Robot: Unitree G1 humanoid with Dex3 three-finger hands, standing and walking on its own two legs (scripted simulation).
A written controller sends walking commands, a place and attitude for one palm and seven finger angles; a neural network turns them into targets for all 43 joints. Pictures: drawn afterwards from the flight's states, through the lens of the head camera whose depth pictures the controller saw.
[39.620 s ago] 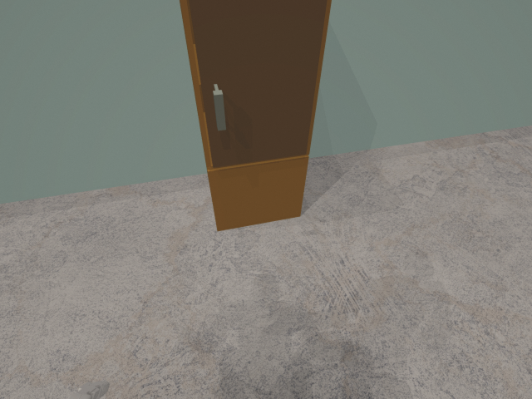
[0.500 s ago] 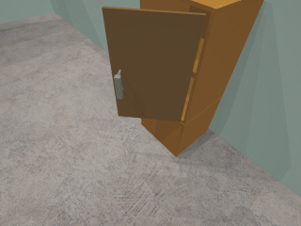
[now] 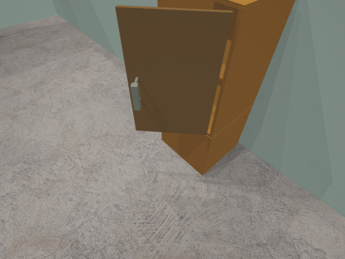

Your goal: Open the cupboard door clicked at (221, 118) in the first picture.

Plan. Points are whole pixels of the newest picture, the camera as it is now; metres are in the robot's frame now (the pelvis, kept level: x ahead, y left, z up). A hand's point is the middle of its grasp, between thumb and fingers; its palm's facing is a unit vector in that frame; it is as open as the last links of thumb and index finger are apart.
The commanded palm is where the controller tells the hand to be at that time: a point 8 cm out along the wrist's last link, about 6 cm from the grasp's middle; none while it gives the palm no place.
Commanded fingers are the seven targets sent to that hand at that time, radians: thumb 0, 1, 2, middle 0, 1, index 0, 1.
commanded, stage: shuffle to correct the standing spot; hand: left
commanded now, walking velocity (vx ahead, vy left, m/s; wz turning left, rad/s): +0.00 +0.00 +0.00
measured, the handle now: (137, 93) +0.74 +0.19 -0.08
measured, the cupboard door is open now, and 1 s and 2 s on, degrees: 43 43 43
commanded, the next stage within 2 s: come to a stop and stand still in 0.74 s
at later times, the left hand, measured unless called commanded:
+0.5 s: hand out of the picture -0.01 +0.16 -0.19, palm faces +0.13 -0.98 -0.12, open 7.4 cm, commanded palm none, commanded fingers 0.00 0.90 0.90 -0.20 -0.30 -0.20 -0.30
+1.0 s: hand (123, 187) +0.37 +0.19 -0.18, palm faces +0.00 -0.97 -0.23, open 7.3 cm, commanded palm none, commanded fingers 0.00 0.90 0.90 -0.20 -0.30 -0.20 -0.30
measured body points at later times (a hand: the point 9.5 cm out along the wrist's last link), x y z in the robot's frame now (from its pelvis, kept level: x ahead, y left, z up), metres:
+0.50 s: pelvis +0.08 +0.02 -0.01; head +0.11 +0.04 +0.43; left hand -0.02 +0.21 -0.18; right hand +0.09 -0.21 -0.16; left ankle +0.08 +0.12 -0.74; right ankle +0.02 -0.12 -0.74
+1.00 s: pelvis +0.26 +0.00 -0.02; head +0.30 -0.01 +0.43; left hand +0.36 +0.24 -0.16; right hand +0.19 -0.21 -0.18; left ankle +0.14 +0.12 -0.69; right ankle +0.31 -0.09 -0.74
